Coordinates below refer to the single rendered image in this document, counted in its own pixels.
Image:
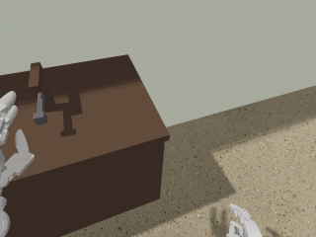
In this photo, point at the robot right hand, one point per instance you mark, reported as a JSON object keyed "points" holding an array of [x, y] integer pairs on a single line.
{"points": [[249, 227]]}

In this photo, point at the robot left hand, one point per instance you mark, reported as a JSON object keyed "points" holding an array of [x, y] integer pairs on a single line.
{"points": [[20, 161]]}

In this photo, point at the tap lever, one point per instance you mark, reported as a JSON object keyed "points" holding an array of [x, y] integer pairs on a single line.
{"points": [[40, 117]]}

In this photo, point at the robot left forearm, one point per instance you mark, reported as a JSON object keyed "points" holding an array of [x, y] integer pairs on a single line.
{"points": [[4, 218]]}

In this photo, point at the counter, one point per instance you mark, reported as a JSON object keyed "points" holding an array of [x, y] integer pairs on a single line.
{"points": [[100, 153]]}

